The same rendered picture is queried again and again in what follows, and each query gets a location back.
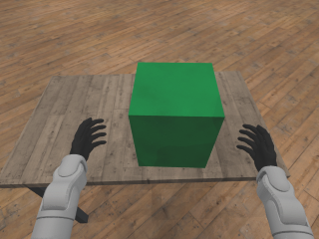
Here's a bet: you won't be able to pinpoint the right robot forearm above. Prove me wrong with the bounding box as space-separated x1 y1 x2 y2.
256 165 315 239

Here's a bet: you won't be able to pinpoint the robot right hand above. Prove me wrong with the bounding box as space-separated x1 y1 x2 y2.
236 123 277 172

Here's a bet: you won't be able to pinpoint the robot left hand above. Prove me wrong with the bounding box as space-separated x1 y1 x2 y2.
69 118 107 161

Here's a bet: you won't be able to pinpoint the carton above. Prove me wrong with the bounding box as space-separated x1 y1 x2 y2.
128 62 225 168

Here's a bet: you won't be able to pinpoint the left robot forearm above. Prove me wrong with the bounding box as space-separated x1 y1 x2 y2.
30 154 88 239

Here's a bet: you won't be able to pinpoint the table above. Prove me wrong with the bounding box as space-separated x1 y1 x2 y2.
0 71 291 224

